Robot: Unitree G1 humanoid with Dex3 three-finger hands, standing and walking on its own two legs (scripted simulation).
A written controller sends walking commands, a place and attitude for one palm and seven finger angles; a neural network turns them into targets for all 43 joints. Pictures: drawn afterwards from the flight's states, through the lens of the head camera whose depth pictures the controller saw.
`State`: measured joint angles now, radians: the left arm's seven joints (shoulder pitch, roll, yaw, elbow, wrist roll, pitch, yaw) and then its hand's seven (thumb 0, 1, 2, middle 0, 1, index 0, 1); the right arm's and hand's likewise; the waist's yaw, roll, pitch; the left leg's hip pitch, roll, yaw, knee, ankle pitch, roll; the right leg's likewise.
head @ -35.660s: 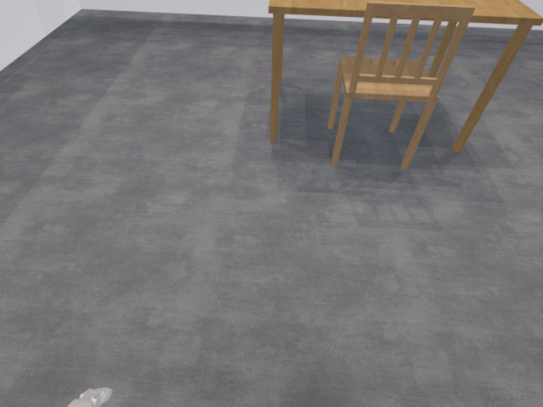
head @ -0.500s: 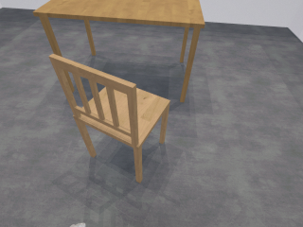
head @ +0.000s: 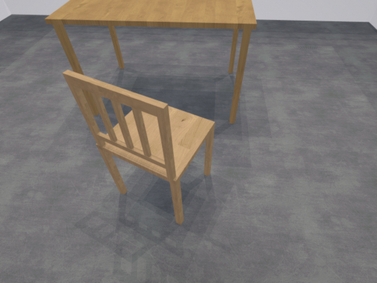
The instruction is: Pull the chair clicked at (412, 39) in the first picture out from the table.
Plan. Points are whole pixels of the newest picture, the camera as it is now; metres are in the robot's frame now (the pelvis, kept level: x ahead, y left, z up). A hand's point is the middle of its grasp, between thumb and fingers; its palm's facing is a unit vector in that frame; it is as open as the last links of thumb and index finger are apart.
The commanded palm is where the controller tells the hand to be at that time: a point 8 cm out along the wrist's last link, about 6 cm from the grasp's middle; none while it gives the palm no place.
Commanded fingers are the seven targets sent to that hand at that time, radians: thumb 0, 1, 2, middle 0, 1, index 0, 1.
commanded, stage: let the arm hang, fingers relaxed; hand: left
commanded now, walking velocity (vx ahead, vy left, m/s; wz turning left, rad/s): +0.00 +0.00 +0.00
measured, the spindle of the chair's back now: (123, 125) +0.64 +0.28 -0.11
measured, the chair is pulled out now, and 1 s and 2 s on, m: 0.58 0.58 0.58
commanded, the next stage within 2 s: look to check the result in 0.34 s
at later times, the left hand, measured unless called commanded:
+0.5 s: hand out of the picture +0.01 +0.15 -0.17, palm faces +0.03 -0.98 -0.17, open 7.4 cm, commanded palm none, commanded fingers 0.00 0.90 0.90 -0.20 -0.30 -0.20 -0.30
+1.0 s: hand out of the picture +0.02 +0.15 -0.17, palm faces +0.02 -0.99 -0.17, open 7.4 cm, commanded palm none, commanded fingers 0.00 0.90 0.90 -0.20 -0.30 -0.20 -0.30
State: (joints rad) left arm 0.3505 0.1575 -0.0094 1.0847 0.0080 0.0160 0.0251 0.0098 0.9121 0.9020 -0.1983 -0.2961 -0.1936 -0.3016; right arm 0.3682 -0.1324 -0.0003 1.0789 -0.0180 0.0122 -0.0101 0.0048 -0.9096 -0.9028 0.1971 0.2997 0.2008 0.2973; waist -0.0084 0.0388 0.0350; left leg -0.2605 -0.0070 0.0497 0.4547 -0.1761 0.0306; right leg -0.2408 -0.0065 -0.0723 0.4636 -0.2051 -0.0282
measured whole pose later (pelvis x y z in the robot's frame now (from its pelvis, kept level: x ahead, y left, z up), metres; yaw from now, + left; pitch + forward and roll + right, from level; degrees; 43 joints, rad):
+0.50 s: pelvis +0.02 -0.01 +0.00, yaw +0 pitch -2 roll +0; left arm 0.31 0.12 -0.01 1.09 0.01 0.00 0.03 0.01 0.91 0.90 -0.20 -0.30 -0.19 -0.30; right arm 0.33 -0.13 0.00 1.09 -0.02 -0.01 -0.02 0.00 -0.91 -0.90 0.20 0.30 0.20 0.30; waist -0.01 0.01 0.06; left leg -0.21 0.00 0.05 0.43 -0.19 0.02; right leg -0.19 0.00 -0.07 0.43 -0.22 -0.03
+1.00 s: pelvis +0.03 -0.01 +0.00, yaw -1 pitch -2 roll +0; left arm 0.31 0.12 -0.01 1.09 0.00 0.00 0.03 0.01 0.91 0.90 -0.20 -0.30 -0.19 -0.30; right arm 0.32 -0.12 0.00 1.10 -0.01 -0.01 -0.03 0.00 -0.91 -0.90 0.20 0.30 0.20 0.30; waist -0.01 0.01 0.06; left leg -0.18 0.00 0.06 0.42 -0.21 0.02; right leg -0.17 0.01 -0.06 0.42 -0.23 -0.03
